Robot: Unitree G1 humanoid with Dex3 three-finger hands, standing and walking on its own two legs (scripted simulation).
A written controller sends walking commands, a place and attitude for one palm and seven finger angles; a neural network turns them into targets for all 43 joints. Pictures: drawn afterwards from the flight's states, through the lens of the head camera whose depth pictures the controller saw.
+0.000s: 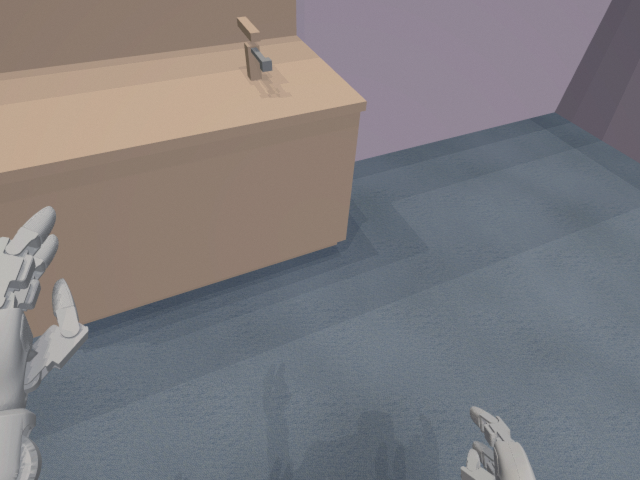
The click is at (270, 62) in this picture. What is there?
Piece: tap's lever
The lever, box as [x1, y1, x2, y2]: [259, 57, 271, 71]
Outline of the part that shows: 268,57 259,58 260,68 262,71 271,70 271,60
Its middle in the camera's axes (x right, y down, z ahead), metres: -0.16 -0.48 +1.07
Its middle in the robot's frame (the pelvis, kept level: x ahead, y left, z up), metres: +1.12 +0.22 +0.02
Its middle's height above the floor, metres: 0.80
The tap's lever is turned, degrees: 0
